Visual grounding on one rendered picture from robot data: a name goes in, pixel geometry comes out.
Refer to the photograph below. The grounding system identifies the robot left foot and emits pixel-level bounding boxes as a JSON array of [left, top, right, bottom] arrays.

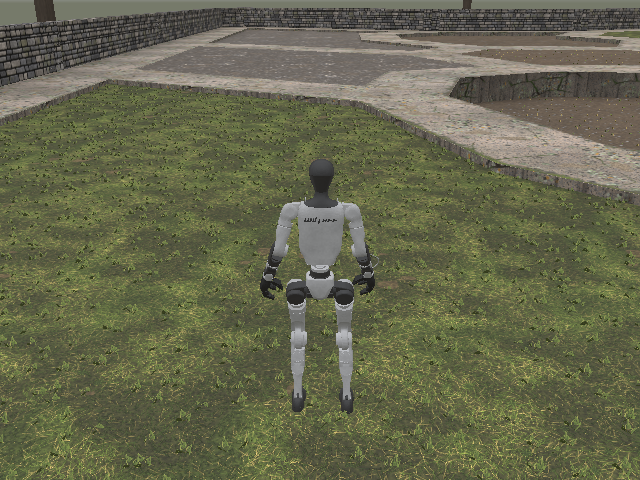
[[292, 386, 306, 412]]

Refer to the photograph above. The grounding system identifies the robot left forearm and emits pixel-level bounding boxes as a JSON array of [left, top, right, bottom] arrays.
[[263, 241, 283, 281]]

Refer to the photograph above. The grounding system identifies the robot right forearm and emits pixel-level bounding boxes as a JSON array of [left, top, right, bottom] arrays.
[[356, 242, 374, 278]]

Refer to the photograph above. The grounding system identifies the robot head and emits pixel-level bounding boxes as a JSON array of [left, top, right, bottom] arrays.
[[304, 159, 338, 208]]

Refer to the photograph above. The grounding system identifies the right robot upper arm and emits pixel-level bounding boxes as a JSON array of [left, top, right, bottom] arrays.
[[342, 202, 367, 258]]

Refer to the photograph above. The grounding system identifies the robot right hand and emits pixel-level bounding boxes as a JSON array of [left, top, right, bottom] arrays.
[[352, 274, 375, 295]]

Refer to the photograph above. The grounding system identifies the robot left hand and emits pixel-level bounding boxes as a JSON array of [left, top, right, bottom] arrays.
[[260, 276, 283, 300]]

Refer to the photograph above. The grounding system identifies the left robot upper arm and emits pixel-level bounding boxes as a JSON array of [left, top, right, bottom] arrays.
[[272, 202, 300, 257]]

